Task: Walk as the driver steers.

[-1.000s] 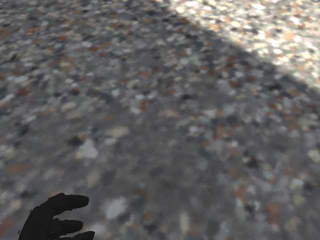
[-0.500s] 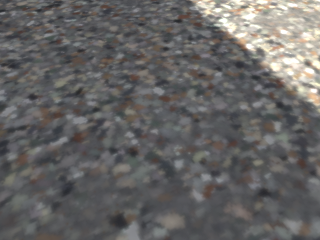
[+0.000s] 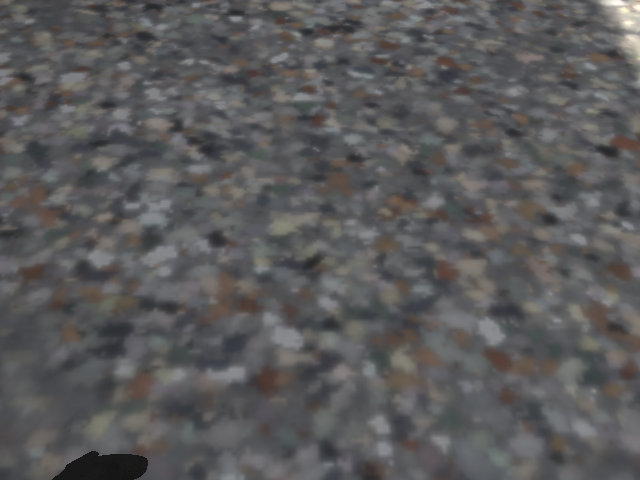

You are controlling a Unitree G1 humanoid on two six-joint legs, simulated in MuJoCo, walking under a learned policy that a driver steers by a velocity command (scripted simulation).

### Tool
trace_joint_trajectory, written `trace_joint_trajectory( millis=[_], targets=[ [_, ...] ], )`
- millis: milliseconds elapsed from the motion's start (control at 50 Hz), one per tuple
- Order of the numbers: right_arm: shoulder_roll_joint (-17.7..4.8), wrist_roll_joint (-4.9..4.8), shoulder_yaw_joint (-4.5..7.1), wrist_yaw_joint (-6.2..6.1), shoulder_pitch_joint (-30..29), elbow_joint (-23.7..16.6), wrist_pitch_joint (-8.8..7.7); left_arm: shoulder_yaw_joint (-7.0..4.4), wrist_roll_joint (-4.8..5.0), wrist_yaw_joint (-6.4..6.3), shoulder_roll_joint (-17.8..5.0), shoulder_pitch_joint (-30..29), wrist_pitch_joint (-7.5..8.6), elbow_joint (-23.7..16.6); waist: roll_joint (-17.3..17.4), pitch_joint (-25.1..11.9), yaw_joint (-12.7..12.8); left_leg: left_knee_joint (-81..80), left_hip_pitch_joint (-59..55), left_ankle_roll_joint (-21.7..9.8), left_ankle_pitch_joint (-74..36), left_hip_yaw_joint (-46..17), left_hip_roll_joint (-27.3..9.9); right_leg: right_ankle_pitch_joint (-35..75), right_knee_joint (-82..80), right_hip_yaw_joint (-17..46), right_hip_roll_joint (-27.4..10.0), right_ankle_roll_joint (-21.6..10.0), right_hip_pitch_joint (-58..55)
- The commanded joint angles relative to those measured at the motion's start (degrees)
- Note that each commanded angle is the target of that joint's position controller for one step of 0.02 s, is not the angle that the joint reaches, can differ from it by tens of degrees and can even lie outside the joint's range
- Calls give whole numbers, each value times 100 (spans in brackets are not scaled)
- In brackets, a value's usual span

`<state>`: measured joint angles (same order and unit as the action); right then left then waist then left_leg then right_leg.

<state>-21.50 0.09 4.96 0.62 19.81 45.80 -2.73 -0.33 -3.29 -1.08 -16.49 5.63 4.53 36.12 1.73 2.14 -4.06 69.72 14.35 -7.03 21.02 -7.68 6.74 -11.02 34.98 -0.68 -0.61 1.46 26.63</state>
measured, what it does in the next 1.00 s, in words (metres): walks ahead, turning left: left foot, then right foot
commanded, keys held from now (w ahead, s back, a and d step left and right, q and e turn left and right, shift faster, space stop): w+q+shift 0.58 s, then e+shift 0.42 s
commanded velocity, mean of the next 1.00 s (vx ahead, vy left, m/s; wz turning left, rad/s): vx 0.78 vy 0.00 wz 0.54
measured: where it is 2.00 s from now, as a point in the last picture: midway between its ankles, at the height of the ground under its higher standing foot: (199, 286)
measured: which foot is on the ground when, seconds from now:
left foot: up 0.00-0.36, down 0.38-0.78, up 0.80-1.00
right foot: down 0.00-0.38, up 0.40-0.76, down 0.78-1.00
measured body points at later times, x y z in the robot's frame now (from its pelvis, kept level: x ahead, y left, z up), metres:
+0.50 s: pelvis +0.43 +0.08 -0.01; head +0.47 +0.08 +0.44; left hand +0.41 +0.35 -0.11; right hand +0.66 -0.13 -0.13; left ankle +0.45 +0.10 -0.72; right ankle +0.38 -0.13 -0.59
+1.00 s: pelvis +0.79 +0.20 +0.01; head +0.84 +0.23 +0.46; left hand +0.74 +0.49 -0.10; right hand +1.10 +0.09 -0.06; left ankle +0.73 +0.34 -0.64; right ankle +0.91 +0.19 -0.72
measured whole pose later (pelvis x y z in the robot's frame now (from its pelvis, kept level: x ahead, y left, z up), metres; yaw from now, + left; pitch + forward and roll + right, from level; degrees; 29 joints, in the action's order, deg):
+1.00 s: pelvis +0.79 +0.20 +0.01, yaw +29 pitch +1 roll +0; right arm -16.6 1.3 0.7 -1.2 3.2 36.2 -2.7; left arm -2.6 0.2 0.7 -17.2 15.7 3.3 39.6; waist -0.2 5.2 2.9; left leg 66.1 33.9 3.1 23.8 -8.0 1.5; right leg -2.3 23.1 4.4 8.0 -5.2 21.6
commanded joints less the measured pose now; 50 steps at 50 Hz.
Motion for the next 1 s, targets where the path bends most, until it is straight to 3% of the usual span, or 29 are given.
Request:
trace_joint_trajectory(
  millis=[20,100,180,240,300,340,360,380,400,420,440,460,480,520,580,600,660,700,720,760,780,800,820,840,860,880,900,940,1000],
  targets=[
    [-238,198,-79,153,-688,-777,28,-305,12,-20,-582,1172,21,109,-374,-655,723,726,2895,117,-450,193,-909,-1727,-2027,2551,-1818,-867,-2839],
    [191,220,-252,357,-1172,-1234,277,-269,200,118,-400,1543,227,663,-640,-75,438,553,3228,196,-739,317,-1301,-26,-2464,919,-1642,-656,-2187],
    [113,157,-321,435,-1817,-1597,315,-292,159,155,-555,1288,341,779,-613,333,234,-546,3037,203,-1932,664,-1273,1230,-2846,-596,-1292,-455,-1740],
    [157,181,-382,558,-2477,-1707,281,-337,157,119,-759,1706,332,987,-334,670,457,-1973,2513,-51,-2283,1445,-1015,2371,-2986,-1370,-1067,-275,-2046],
    [83,170,-351,509,-2289,-1569,232,-415,165,12,-1159,2057,204,1030,-635,240,267,-2541,1661,-369,-1781,2017,-361,6333,-1921,-1628,-1189,-127,-2984],
    [-245,146,-183,390,-865,-1184,196,-516,123,-65,-1502,1808,-6,922,-912,-561,-553,-2605,152,-612,-1097,1869,-31,7568,43,-1504,-1496,-214,-2983],
    [-518,140,-9,282,401,-773,154,-528,108,-46,-1508,1540,-89,766,-822,-1093,-1056,-2970,-1358,-814,-904,1533,74,6983,1704,-1361,-1537,-312,-2262],
    [-784,95,172,121,672,-535,171,-494,51,34,-1210,1540,-112,726,-156,-1081,-932,-3300,-2533,-952,-532,771,-249,2607,3690,-1314,-883,-224,-824],
    [-1478,167,302,62,36,-757,291,-316,50,120,-477,1817,-54,172,1269,-1217,0,-3680,-3729,-1691,-1103,-2112,-1642,-1902,5925,-990,90,118,1585],
    [-1525,181,364,27,457,-954,358,-308,138,109,-822,1185,109,-290,453,-2081,-441,-4812,-4221,-2198,-174,-3684,-2062,-1520,6220,299,91,94,2426],
    [-1318,131,348,-34,398,-808,329,-257,152,111,-840,764,228,-374,-108,-1328,-340,-5423,-3497,-1958,80,-3686,-2105,-1132,5622,526,-238,36,2611],
    [-1017,109,274,-66,230,-698,259,-227,142,95,-817,755,261,-303,-545,-532,8,-5580,-2421,-1725,-302,-3228,-1906,-941,4920,490,-451,30,2326],
    [-873,93,218,-103,42,-664,161,-198,49,81,-750,763,193,-263,-681,-241,296,-5580,-1577,-1582,-821,-2716,-1605,-1074,4498,504,-587,91,1878],
    [-558,64,75,-114,-201,-693,-3,-188,-95,84,-723,1052,-81,-163,-721,-15,696,-5668,-366,-1517,-1346,-2053,-1239,-1402,3813,501,-754,268,1183],
    [-567,54,69,-56,-224,-646,-160,-73,-33,164,-433,115,-201,-581,-452,383,603,-6006,841,-1349,-1411,-1535,-759,-595,2235,220,-766,381,669],
    [-521,61,62,-48,-255,-589,-179,-8,10,209,-275,-41,-168,-622,-380,473,583,-5932,947,-1160,-2257,-1144,-572,217,1585,76,-689,316,401],
    [-330,-112,7,26,436,-188,-259,74,86,273,-37,-164,-27,-446,-243,139,86,-5682,323,-623,-4311,-538,-550,2404,154,-328,-274,-118,-528],
    [-383,-72,-15,-5,723,12,-301,17,82,236,-193,-291,9,-401,-20,61,-91,-5482,-698,-365,-4947,-485,-734,2453,-395,-402,-52,-370,-421],
    [-159,-234,-54,-129,856,4,-217,-216,384,193,-600,-674,251,-584,-168,-130,-111,-4825,-1188,-260,-4770,-749,-961,2160,-691,-194,208,-373,-455],
    [-611,-12,2,-212,344,-42,-51,-373,439,205,-812,548,392,-209,307,-826,742,-3461,-1860,68,-6000,-316,-1013,2537,-992,-354,424,-516,-1184],
    [-525,133,-38,-207,-87,-206,-21,-401,408,207,-915,1649,371,136,290,-1324,1285,-1984,-1248,334,-5482,-59,-787,3464,-834,-41,71,-655,-2439],
    [188,294,-202,-172,764,-244,-42,-410,252,267,-1304,2075,349,295,-1651,-2174,797,907,837,913,-261,247,45,5836,16,1946,-1444,-1715,-4713],
    [223,51,-332,-30,1578,-88,-114,-427,227,348,-1128,2279,345,352,-1983,-3307,742,2094,2109,1056,1353,-261,277,5215,-631,4391,-2233,-2517,-6039],
    [-288,-78,-240,-14,835,-290,-123,-500,271,305,-1086,1677,256,46,-1137,-2929,944,2258,2386,1033,822,-443,-137,3809,-928,4240,-2033,-2300,-5487],
    [-456,-25,-211,-40,-199,-672,-147,-465,356,250,-932,1065,156,-155,-328,-1999,915,1754,2431,949,473,-306,-369,3220,-1100,3546,-1664,-1970,-4317],
    [-383,64,-217,-71,-739,-864,-136,-435,376,230,-936,824,92,-209,274,-1194,742,1489,2516,940,459,-98,-384,3225,-1350,3204,-1410,-1884,-3151],
    [-309,124,-209,-107,-811,-991,-86,-468,363,193,-1023,793,73,-219,348,-933,530,1168,2311,920,355,-89,-470,3271,-1537,2959,-1197,-1870,-2427],
    [-126,136,-236,-169,-551,-1008,4,-465,343,180,-937,642,13,-218,-54,-677,189,345,1925,941,376,-59,-562,3376,-1708,2478,-790,-1774,-1516],
    [144,122,-328,-278,-716,-1057,46,-529,358,90,-1050,617,-120,-188,-330,-891,108,-1226,1478,1160,95,151,-406,4142,-1557,2114,-498,-1709,-856]
  ],
)
Keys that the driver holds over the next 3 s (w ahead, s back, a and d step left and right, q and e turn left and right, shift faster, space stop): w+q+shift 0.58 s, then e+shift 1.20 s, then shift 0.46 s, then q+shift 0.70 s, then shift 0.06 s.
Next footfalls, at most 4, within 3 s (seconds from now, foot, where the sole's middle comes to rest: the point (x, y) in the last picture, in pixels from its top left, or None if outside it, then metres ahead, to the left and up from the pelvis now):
0.38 left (260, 462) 0.49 0.12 -0.76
0.78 right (218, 278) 0.94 0.22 -0.76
1.26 left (134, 284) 0.94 0.42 -0.76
1.70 right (252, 290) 0.90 0.13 -0.76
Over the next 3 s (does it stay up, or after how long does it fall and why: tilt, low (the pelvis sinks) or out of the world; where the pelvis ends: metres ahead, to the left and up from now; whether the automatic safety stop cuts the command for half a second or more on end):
stays up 0.92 0.30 0.02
